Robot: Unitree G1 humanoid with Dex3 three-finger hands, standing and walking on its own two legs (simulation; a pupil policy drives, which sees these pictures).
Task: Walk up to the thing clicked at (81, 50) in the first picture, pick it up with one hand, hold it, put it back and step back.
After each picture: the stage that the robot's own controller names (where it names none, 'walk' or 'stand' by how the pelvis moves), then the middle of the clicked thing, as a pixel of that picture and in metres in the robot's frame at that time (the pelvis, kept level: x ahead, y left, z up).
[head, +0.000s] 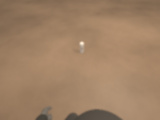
stand; (81, 47) +1.39 +0.22 -0.65
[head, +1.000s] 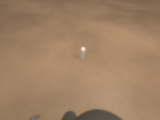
walk; (82, 53) +1.26 +0.11 -0.64
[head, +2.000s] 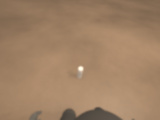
walk; (80, 72) +0.74 +0.10 -0.64
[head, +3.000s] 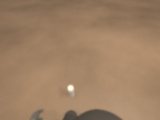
walk; (71, 91) +0.45 +0.22 -0.64
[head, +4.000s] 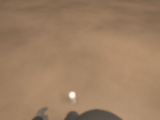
stand; (72, 98) +0.37 +0.20 -0.64
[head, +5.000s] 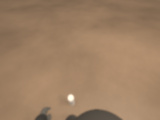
stand; (71, 100) +0.33 +0.21 -0.66
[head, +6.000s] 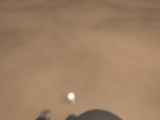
stand; (71, 99) +0.35 +0.21 -0.66
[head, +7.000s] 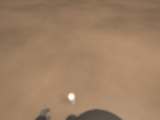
stand; (72, 99) +0.34 +0.21 -0.66
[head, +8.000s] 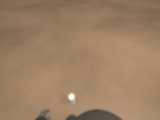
stand; (72, 99) +0.34 +0.20 -0.66
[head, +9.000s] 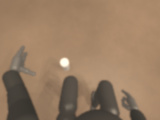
go down; (65, 65) +0.41 +0.21 -0.36
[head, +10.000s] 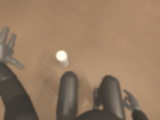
go down; (63, 59) +0.42 +0.23 -0.26
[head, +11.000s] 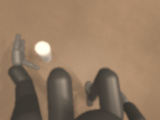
close in; (45, 54) +0.41 +0.26 -0.17
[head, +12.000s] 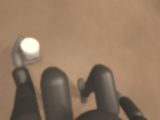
close; (32, 53) +0.41 +0.28 -0.16
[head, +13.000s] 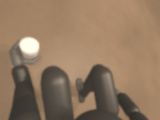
lift; (30, 52) +0.40 +0.28 -0.16
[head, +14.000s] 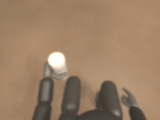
lift; (60, 68) +0.32 +0.21 -0.01
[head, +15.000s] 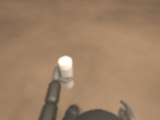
hold; (67, 74) +0.31 +0.17 +0.03
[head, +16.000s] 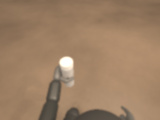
hold; (68, 74) +0.32 +0.16 +0.03
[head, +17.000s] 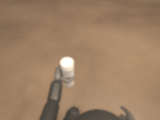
crouch; (68, 74) +0.32 +0.16 +0.03
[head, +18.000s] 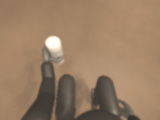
crouch; (57, 53) +0.44 +0.21 -0.06
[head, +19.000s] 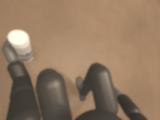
lower; (23, 49) +0.44 +0.29 -0.16
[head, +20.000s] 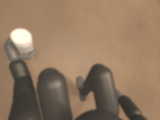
lower; (25, 47) +0.43 +0.29 -0.16
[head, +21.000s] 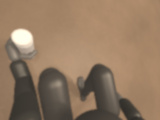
lower; (26, 47) +0.43 +0.29 -0.16
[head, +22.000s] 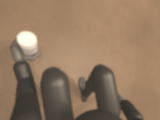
lower; (30, 49) +0.42 +0.29 -0.16
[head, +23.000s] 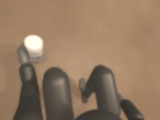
loosen; (35, 52) +0.41 +0.27 -0.15
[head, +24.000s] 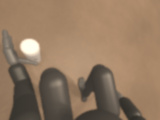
withdraw; (33, 54) +0.40 +0.27 -0.16
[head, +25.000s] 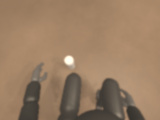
walk; (70, 63) +0.43 +0.21 -0.30
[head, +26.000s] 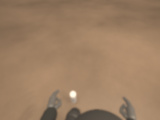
stand; (73, 97) +0.36 +0.18 -0.59
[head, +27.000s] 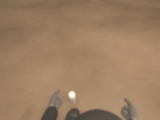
stand; (72, 97) +0.36 +0.19 -0.60
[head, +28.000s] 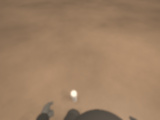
stand; (74, 96) +0.37 +0.18 -0.63
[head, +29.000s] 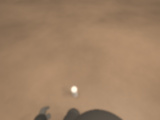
walk; (74, 92) +0.39 +0.18 -0.65
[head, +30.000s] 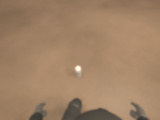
walk; (78, 72) +0.59 +0.19 -0.63
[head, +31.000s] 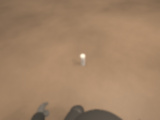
walk; (82, 60) +0.91 +0.19 -0.63
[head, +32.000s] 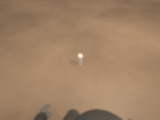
stand; (80, 60) +0.98 +0.19 -0.65
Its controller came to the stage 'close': yes
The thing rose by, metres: 0.68
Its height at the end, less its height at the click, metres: +0.00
